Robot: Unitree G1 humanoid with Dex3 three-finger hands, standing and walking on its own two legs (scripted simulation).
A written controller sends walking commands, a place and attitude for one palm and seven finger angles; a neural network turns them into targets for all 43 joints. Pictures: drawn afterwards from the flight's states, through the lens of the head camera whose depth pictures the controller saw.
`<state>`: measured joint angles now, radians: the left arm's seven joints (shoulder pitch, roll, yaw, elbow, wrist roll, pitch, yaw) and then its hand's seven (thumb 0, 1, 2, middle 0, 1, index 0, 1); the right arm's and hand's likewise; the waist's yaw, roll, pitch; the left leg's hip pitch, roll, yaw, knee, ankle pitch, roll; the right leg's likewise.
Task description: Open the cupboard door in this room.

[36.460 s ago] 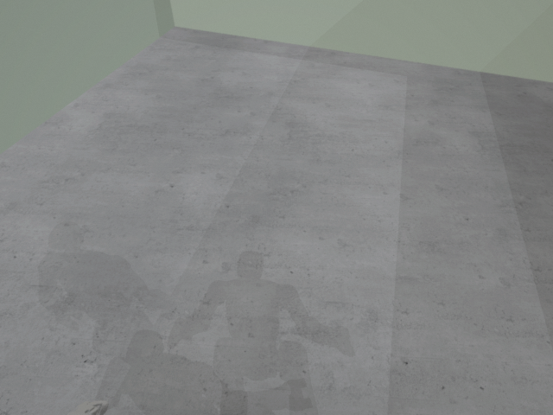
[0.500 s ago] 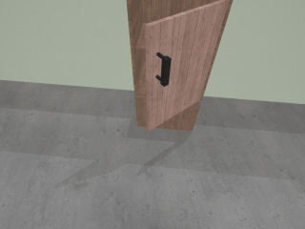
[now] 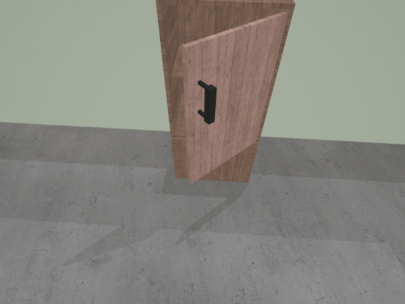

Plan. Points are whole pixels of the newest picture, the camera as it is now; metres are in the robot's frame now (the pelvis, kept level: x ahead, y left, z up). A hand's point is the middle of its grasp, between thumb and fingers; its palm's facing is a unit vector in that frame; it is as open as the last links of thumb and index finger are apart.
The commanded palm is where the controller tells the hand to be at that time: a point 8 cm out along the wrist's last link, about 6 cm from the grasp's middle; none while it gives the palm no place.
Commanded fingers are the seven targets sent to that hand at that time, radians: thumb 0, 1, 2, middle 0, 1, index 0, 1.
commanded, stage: let the arm hang, fingers relaxed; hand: left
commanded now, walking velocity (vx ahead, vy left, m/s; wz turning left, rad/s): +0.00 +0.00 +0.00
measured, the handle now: (205, 102) +0.66 +0.02 +0.03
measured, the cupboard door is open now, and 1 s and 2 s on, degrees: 43 43 43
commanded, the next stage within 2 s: look to check the result in 0.04 s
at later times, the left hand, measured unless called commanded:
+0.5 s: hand out of the picture +0.01 +0.19 -0.17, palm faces +0.03 -0.97 -0.22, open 7.4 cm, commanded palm none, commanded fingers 0.00 0.90 0.90 -0.20 -0.30 -0.20 -0.30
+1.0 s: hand out of the picture +0.06 +0.19 -0.17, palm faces -0.03 -0.97 -0.24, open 7.4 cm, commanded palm none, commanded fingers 0.00 0.90 0.90 -0.20 -0.30 -0.20 -0.30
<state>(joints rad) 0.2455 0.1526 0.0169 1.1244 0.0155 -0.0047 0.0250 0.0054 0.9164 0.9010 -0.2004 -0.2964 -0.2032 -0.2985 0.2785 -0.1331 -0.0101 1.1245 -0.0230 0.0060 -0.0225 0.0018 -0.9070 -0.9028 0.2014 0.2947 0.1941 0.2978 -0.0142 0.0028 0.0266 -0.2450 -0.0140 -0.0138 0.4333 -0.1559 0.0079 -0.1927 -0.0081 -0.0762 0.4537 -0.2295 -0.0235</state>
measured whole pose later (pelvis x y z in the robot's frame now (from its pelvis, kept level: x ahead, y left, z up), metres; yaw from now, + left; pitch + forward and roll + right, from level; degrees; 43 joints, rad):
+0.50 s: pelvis +0.02 +0.00 +0.00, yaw +0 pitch -2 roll +0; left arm 0.24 0.19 0.02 1.16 0.01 -0.01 0.02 0.00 0.90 0.90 -0.20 -0.30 -0.20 -0.30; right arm 0.22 -0.18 -0.01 1.14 -0.02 0.01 -0.02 0.00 -0.91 -0.90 0.20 0.29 0.19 0.30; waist 0.00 0.01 0.07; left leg -0.21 -0.01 -0.02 0.40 -0.16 0.00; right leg -0.14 0.00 -0.09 0.40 -0.23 -0.03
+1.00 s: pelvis +0.03 -0.01 +0.00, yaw -4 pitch -1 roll +0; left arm 0.22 0.20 0.04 1.10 0.02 0.03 0.01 0.00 0.90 0.90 -0.20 -0.30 -0.20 -0.30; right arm 0.18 -0.20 -0.03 1.09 -0.02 0.02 -0.04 0.00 -0.91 -0.90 0.20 0.29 0.20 0.30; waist 0.01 0.01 0.07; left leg -0.22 0.03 0.04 0.46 -0.22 -0.01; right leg -0.18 0.03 -0.02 0.46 -0.26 -0.04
